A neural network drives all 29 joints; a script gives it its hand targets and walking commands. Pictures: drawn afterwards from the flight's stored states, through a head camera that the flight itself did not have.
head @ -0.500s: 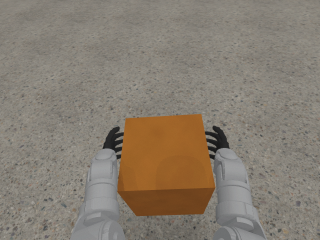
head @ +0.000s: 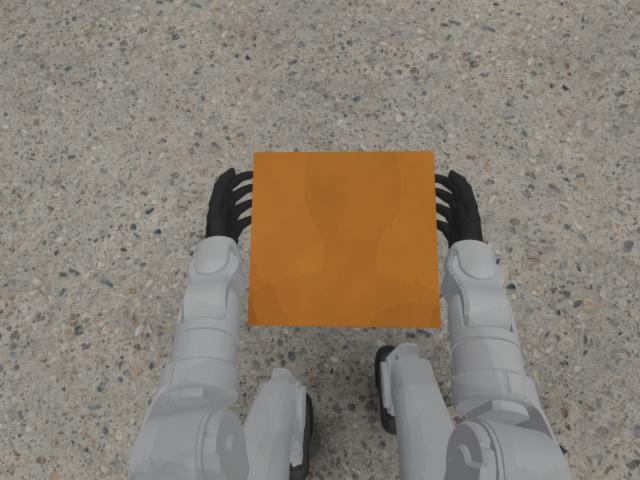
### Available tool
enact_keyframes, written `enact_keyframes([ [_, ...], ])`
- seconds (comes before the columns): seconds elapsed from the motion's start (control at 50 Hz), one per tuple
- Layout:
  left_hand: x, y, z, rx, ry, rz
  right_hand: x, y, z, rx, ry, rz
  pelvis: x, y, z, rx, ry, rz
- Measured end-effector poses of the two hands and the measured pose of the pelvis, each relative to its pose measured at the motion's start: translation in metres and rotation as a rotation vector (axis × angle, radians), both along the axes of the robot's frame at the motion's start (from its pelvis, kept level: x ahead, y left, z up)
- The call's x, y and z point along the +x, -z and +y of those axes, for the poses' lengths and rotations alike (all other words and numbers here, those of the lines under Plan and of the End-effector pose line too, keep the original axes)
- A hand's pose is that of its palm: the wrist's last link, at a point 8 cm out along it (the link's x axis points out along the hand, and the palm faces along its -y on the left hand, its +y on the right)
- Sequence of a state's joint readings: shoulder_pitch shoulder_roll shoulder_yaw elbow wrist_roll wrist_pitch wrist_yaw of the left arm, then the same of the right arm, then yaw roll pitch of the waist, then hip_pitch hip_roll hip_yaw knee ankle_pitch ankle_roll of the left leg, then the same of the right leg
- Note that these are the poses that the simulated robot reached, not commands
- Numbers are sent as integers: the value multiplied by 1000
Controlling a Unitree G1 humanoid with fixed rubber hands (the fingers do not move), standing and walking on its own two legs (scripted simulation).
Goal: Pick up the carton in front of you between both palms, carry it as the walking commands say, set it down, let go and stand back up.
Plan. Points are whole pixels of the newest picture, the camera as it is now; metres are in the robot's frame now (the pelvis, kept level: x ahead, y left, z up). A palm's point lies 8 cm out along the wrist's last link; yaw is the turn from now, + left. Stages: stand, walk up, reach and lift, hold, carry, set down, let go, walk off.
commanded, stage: set down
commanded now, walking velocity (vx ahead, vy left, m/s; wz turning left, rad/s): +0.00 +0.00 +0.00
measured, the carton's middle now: (341, 249) +0.40 -0.03 -0.14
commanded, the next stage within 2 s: none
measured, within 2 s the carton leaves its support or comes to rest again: neither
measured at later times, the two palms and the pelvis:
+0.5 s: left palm (262, 237) +0.45 +0.10 -0.21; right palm (441, 241) +0.42 -0.20 -0.23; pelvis -0.02 -0.01 -0.13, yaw +2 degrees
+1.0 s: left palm (285, 244) +0.48 +0.09 -0.37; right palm (431, 245) +0.45 -0.21 -0.37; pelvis -0.04 +0.00 -0.23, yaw +3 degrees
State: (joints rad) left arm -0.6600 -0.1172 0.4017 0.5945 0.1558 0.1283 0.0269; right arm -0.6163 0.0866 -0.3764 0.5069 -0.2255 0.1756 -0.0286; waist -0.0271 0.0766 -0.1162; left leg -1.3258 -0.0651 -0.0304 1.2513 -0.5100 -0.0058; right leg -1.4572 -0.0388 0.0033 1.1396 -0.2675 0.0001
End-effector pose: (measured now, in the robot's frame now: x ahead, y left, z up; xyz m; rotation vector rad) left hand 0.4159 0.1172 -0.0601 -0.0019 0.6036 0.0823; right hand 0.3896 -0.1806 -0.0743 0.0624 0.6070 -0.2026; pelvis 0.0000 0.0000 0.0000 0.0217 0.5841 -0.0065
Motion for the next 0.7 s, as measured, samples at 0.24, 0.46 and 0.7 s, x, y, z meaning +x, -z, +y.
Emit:
enact_keyframes([
  [0.24,18,65,-11,0,1,44,17,64,-11,1,-1,46,-8,60,3,21,8,130],
  [0.46,34,140,-15,12,5,49,32,141,-15,1,-3,54,-18,117,-5,33,-5,207],
  [0.7,51,218,-22,16,23,66,43,219,-21,-2,13,73,-30,174,-7,33,-21,238],
])
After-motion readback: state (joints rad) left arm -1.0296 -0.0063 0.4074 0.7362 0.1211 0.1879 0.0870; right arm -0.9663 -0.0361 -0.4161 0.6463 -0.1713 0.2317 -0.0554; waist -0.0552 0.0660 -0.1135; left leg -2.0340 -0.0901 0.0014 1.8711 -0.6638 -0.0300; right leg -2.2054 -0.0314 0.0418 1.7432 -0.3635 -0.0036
